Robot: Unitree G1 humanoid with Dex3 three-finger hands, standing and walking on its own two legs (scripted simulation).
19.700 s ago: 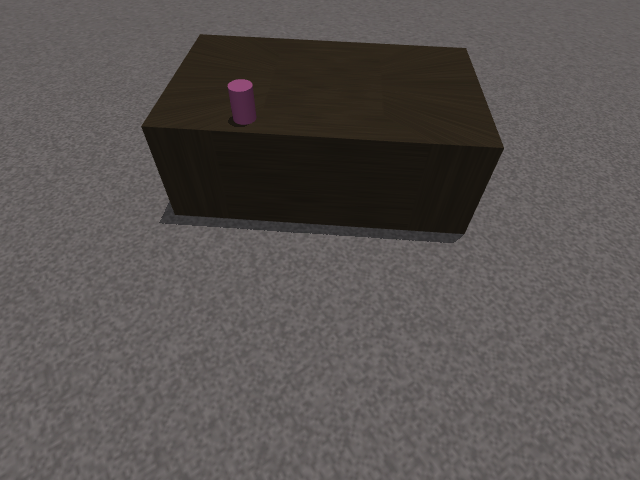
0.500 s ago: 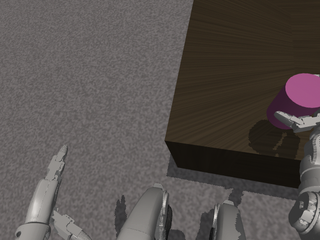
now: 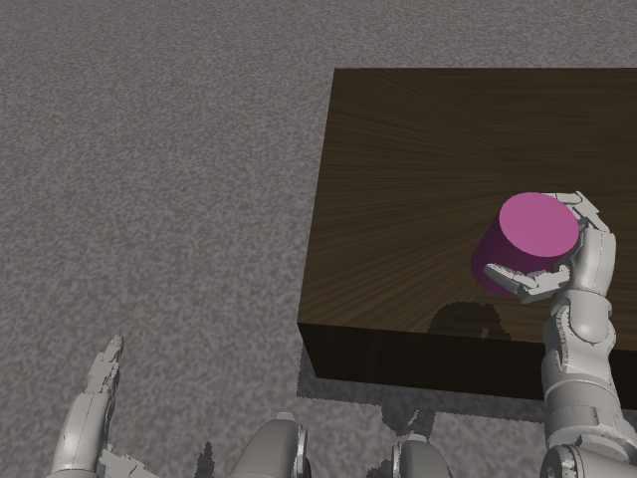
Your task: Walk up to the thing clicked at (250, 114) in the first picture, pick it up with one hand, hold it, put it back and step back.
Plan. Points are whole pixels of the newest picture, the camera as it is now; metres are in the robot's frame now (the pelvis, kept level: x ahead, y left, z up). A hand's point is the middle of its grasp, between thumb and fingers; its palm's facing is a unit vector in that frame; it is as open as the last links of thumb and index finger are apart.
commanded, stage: lift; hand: right
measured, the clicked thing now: (517, 247) +0.41 -0.20 +0.02
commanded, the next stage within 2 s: hold in 0.88 s
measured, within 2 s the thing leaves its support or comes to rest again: neither
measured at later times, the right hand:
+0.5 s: hand (526, 251) +0.37 -0.18 +0.07, palm faces +0.22 +0.97 +0.00, open 11.5 cm
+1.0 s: hand (536, 247) +0.36 -0.18 +0.10, palm faces +0.24 +0.97 +0.00, open 11.5 cm
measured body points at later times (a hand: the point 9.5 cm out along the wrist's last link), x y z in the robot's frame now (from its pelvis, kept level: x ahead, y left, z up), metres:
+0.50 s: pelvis +0.01 +0.01 +0.03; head +0.07 -0.01 +0.48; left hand +0.16 +0.26 +0.01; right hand +0.36 -0.24 +0.07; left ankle +0.04 +0.13 -0.64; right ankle +0.01 -0.12 -0.64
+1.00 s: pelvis +0.01 +0.00 +0.05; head +0.06 +0.00 +0.49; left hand +0.16 +0.27 +0.01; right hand +0.34 -0.23 +0.10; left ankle +0.04 +0.13 -0.64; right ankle +0.01 -0.12 -0.64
